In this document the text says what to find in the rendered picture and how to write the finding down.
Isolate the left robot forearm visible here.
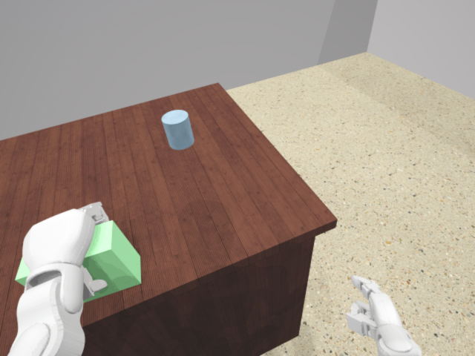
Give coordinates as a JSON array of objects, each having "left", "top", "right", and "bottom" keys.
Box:
[{"left": 8, "top": 263, "right": 85, "bottom": 356}]

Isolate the left robot hand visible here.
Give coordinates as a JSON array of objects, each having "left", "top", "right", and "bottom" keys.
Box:
[{"left": 22, "top": 202, "right": 109, "bottom": 300}]

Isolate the table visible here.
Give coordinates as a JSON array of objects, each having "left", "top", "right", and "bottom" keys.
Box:
[{"left": 0, "top": 83, "right": 338, "bottom": 356}]

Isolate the sponge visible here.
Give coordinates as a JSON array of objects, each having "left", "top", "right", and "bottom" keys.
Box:
[{"left": 15, "top": 220, "right": 141, "bottom": 303}]

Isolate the right robot hand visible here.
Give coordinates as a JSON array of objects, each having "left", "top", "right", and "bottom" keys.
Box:
[{"left": 347, "top": 275, "right": 403, "bottom": 340}]

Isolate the right robot forearm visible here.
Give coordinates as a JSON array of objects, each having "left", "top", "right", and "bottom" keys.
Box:
[{"left": 376, "top": 324, "right": 422, "bottom": 356}]

